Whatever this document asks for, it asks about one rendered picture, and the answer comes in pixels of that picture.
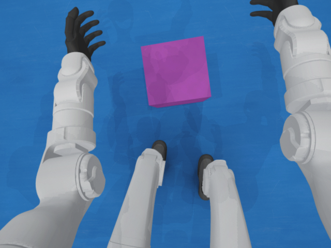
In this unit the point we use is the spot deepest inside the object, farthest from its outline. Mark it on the left robot upper arm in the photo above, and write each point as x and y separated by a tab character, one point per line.
66	187

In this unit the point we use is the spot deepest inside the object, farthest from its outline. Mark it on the carton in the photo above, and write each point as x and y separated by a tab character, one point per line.
176	72

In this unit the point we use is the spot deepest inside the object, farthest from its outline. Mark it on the robot right forearm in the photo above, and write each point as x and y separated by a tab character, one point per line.
305	56

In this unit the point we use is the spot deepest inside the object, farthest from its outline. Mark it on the right robot foot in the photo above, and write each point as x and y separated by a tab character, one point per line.
204	161

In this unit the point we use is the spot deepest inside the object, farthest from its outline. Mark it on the robot left shin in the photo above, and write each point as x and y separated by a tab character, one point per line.
149	151

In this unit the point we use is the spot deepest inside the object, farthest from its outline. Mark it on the robot right hand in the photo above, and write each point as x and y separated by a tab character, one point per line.
275	5

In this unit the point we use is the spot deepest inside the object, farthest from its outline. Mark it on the right robot upper arm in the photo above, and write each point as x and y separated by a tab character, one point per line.
306	139

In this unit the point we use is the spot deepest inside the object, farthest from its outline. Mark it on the robot left hand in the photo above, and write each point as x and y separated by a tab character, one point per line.
75	40

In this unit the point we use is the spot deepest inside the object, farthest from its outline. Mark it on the robot left forearm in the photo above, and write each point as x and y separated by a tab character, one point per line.
73	109

